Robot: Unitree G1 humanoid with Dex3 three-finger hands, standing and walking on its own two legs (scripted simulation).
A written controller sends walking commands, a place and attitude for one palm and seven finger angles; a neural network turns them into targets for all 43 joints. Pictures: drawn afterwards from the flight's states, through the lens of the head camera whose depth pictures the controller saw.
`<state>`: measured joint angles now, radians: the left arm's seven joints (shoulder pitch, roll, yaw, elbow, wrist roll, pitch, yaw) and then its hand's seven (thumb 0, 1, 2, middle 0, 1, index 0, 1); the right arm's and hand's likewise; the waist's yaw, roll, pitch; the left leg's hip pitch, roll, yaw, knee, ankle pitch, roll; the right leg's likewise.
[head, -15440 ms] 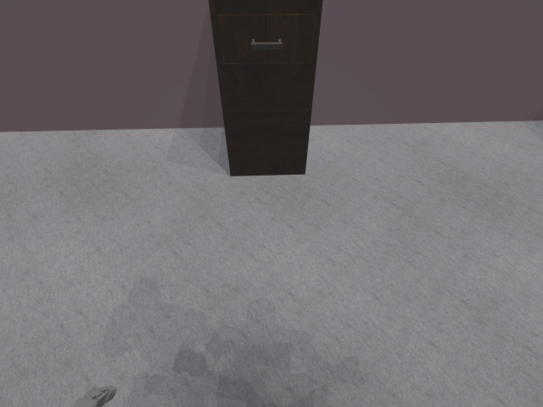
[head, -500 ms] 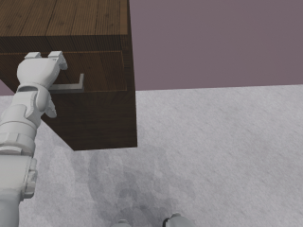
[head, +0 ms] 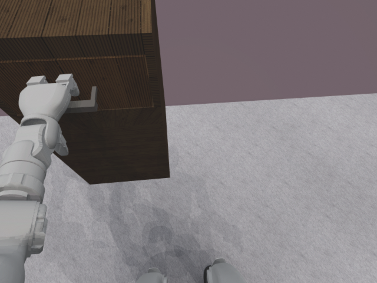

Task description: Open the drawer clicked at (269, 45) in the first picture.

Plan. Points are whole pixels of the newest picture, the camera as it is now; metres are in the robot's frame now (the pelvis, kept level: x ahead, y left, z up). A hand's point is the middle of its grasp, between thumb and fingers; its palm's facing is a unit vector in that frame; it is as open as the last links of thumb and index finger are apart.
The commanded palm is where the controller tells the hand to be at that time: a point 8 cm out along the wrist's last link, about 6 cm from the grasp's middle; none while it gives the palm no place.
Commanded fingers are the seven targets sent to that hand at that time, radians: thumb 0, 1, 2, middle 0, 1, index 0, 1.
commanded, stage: lower the fingers behind the handle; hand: left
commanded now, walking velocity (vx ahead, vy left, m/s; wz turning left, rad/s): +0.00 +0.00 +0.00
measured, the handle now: (71, 99) +0.53 +0.26 +0.00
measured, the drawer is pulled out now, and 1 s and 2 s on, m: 0.00 0.00 0.00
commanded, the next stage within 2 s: close the thumb around the handle in 1.02 s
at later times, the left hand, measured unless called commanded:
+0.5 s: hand (67, 121) +0.48 +0.26 +0.00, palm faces -0.05 -0.01 -1.00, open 13.8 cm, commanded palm +0.46 +0.27 +0.04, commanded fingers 0.00 -0.50 0.30 -0.30 -1.20 -0.30 -1.20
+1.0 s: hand (70, 124) +0.48 +0.26 -0.02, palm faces -0.06 -0.01 -1.00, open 13.8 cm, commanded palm +0.47 +0.26 +0.03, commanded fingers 0.00 -0.50 0.30 -0.30 -1.20 -0.30 -1.20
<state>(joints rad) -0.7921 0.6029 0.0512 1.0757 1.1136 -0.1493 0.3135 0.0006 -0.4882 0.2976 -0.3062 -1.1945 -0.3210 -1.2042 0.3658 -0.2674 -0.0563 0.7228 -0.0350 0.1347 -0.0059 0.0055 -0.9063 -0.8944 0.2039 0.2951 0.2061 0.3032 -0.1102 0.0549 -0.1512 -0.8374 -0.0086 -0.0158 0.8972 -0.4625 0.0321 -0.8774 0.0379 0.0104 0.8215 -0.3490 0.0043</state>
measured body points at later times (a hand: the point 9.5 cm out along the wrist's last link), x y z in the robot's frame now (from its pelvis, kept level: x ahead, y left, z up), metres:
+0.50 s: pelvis -0.02 -0.01 -0.02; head +0.12 +0.00 +0.41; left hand +0.47 +0.26 +0.05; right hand +0.00 -0.29 -0.14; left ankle -0.04 +0.10 -0.69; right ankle +0.01 -0.13 -0.69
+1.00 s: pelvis -0.03 +0.00 -0.03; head +0.12 +0.00 +0.39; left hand +0.47 +0.26 +0.03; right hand -0.03 -0.29 -0.15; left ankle -0.04 +0.10 -0.69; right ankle +0.01 -0.13 -0.69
